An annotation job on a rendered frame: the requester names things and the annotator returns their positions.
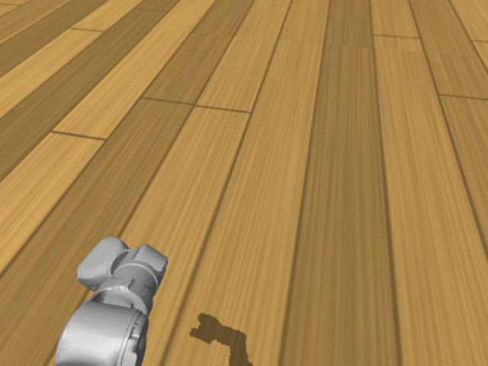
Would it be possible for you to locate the left robot hand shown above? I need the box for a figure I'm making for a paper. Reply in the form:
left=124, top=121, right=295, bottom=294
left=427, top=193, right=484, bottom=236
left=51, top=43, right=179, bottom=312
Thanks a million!
left=76, top=236, right=129, bottom=292

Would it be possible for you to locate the left robot arm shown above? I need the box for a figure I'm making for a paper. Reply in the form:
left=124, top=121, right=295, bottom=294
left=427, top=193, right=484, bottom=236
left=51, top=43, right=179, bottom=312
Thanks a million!
left=55, top=244, right=168, bottom=366

